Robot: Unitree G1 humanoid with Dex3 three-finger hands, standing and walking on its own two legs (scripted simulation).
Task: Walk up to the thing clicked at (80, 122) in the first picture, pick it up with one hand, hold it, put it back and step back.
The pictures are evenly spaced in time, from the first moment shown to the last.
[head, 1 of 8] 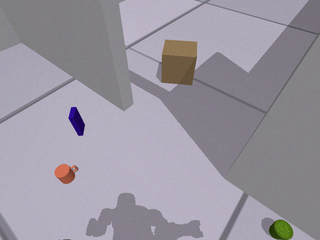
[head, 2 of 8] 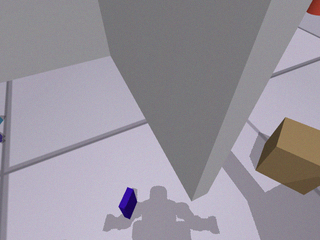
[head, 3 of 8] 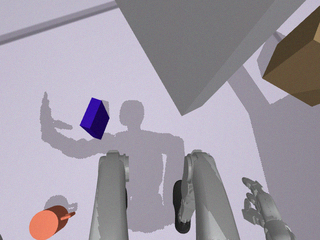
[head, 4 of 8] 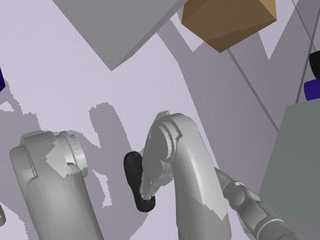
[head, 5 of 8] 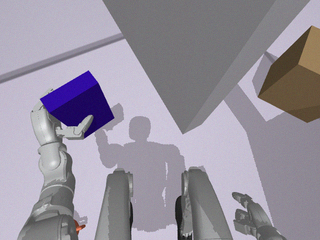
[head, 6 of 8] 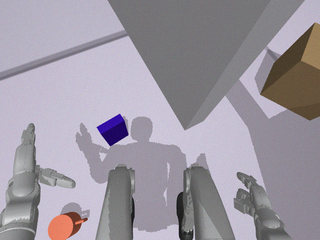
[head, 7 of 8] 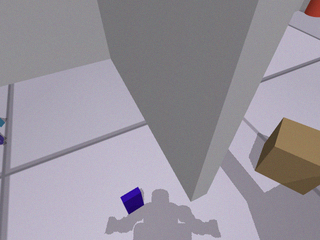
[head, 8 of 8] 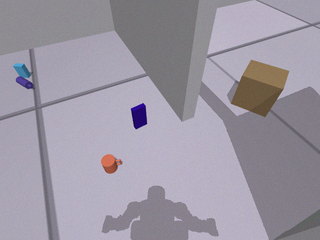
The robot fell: no
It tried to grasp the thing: yes
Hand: left
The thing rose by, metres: 0.67
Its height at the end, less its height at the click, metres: +0.00
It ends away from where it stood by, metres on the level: 0.03
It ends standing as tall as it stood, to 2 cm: yes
